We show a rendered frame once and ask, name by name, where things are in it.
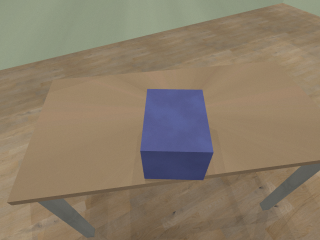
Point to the table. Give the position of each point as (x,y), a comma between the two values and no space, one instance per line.
(87,139)

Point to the carton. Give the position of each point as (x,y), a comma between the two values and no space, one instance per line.
(176,142)

